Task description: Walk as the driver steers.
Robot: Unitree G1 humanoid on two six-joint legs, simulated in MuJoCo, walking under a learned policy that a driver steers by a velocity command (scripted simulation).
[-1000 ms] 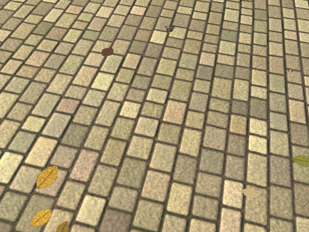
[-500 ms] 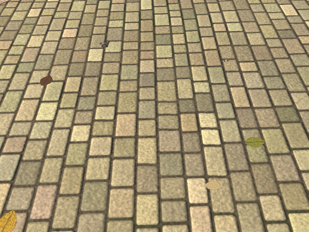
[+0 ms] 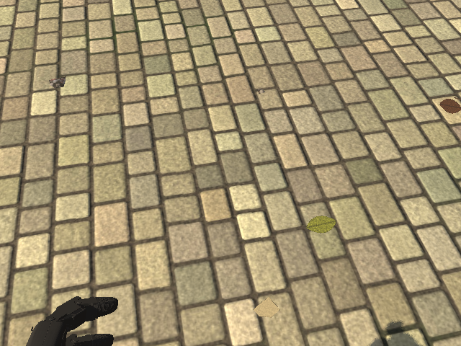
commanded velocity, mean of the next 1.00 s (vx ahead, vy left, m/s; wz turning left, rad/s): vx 0.49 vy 0.00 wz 0.30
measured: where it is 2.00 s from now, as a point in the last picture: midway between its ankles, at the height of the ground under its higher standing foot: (107, 189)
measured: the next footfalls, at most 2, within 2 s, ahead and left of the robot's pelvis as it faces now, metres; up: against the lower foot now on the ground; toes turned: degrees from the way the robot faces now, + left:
left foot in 0.54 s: +0.47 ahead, +0.12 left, +0.00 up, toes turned +8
right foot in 1.04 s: +0.79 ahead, +0.00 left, +0.00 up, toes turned +28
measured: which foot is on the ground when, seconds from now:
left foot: down 0.00-0.02, up 0.04-0.52, down 0.54-1.00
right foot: down 0.00-0.54, up 0.56-1.00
